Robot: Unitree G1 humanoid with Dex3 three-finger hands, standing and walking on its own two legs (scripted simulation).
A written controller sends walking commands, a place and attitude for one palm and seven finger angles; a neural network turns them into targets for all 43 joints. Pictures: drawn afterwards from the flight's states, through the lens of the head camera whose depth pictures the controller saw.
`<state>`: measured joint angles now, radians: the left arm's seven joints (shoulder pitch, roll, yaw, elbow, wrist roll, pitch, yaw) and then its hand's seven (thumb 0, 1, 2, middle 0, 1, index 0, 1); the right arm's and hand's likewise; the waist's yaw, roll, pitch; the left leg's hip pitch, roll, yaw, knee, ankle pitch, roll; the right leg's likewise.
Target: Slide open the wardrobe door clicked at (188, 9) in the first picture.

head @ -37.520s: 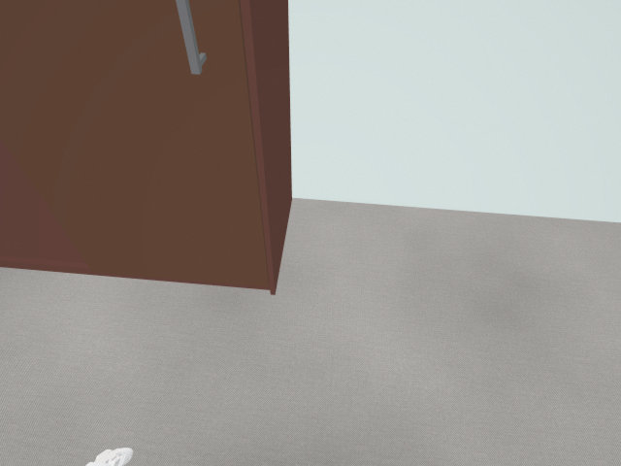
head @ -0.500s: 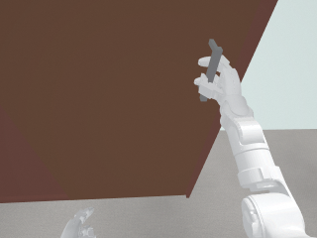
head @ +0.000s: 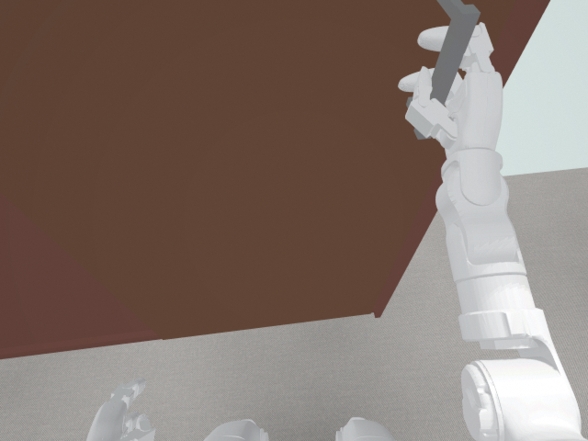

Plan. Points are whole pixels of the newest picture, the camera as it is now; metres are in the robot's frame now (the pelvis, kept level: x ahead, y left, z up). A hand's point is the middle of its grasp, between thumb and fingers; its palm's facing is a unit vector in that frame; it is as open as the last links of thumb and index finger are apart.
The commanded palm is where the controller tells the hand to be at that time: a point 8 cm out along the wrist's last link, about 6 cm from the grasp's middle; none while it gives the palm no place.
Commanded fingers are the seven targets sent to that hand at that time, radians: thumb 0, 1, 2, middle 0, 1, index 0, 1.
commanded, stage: step sideways, sliding the door along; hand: right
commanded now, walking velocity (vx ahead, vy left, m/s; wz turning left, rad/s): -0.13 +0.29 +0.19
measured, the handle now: (434, 70) +0.48 -0.15 +0.23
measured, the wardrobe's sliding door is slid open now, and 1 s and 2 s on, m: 0.02 0.18 0.50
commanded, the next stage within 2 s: none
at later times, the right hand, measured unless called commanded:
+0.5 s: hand (371, 103) +0.44 -0.08 +0.21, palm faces +0.42 +0.91 -0.06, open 6.4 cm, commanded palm +0.40 -0.05 +0.21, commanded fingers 0.00 -0.90 -0.90 0.45 1.40 0.45 1.40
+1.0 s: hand (257, 115) +0.42 +0.05 +0.21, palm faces +0.43 +0.90 -0.04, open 6.7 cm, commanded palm +0.38 +0.08 +0.21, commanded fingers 0.00 -0.90 -0.90 0.45 1.40 0.45 1.40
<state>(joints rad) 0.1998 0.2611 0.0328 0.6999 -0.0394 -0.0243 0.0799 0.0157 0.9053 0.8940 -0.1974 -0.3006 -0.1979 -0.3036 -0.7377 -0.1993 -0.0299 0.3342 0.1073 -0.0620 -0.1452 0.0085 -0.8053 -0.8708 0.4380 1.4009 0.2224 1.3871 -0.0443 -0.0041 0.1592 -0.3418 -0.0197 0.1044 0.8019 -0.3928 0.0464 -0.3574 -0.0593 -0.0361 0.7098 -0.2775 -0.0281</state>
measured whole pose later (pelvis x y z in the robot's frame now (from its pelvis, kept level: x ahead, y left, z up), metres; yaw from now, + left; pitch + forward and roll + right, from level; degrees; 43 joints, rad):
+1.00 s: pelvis +0.07 +0.28 +0.01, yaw +2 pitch -4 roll +3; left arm 0.08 0.14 -0.02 0.54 -0.04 -0.15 -0.04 0.01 0.90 0.89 -0.20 -0.30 -0.20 -0.30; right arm -0.34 -0.23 -0.24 -0.14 0.10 -0.06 -0.19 -0.01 -0.81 -0.87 0.46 1.40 0.05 1.25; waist -0.16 -0.07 0.27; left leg -0.22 0.01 0.08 0.56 -0.22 -0.04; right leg -0.20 -0.33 -0.09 0.61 -0.29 0.11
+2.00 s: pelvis -0.02 +0.42 +0.01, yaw +10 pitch -2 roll +2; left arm 0.08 0.21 0.05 0.64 -0.02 -0.01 0.04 0.02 0.91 0.89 -0.19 -0.30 -0.20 -0.30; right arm -0.39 -0.22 -0.07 -0.09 0.09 -0.12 -0.13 0.00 -0.75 -0.86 0.45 1.40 0.11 1.30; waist -0.02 0.03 0.20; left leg -0.41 -0.02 0.02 0.94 -0.48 -0.01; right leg -0.30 -0.08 -0.17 0.64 -0.28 -0.04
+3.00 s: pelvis -0.01 +0.67 +0.01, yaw +8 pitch -2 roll +1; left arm 0.12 0.20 -0.03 0.59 -0.06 -0.08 0.03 0.01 0.90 0.89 -0.20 -0.30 -0.20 -0.30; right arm -0.41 -0.56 -0.42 0.32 0.07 -0.06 -0.10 -0.13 -0.66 -0.84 0.46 1.40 0.25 1.34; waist -0.09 -0.04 0.12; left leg -0.32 0.05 0.10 0.58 -0.20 -0.01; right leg -0.28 -0.23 -0.11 0.71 -0.39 0.08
